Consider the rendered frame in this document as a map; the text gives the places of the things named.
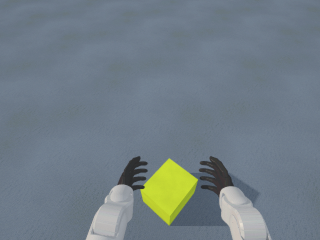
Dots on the left robot forearm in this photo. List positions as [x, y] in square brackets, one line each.
[110, 221]

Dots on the robot right hand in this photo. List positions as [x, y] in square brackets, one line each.
[222, 178]

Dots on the carton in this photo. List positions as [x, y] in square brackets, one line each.
[168, 190]

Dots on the robot left hand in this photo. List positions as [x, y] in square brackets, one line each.
[127, 176]

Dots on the right robot forearm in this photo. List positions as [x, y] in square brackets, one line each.
[245, 221]

